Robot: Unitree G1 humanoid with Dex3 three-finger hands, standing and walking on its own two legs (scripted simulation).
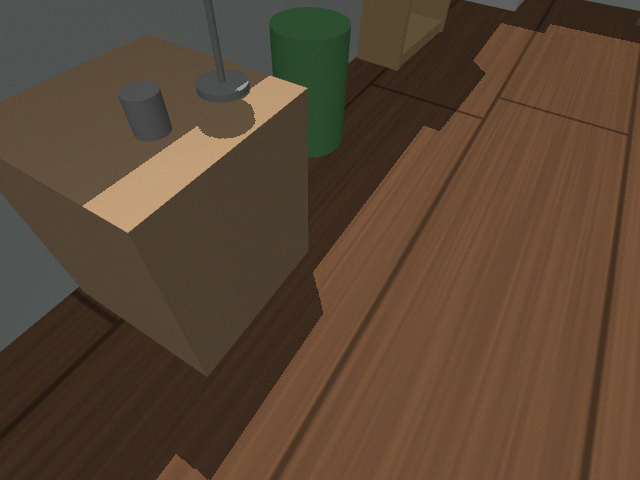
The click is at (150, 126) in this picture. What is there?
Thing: mug
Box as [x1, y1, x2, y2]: [117, 80, 171, 141]
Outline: 122,86 117,93 134,135 138,139 147,141 156,140 167,135 171,130 171,125 158,85 154,82 143,80 134,81
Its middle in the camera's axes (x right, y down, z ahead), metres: -0.40 -0.29 +0.87
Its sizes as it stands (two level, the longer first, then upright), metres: 0.121 0.087 0.101
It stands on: a support 0.72 m high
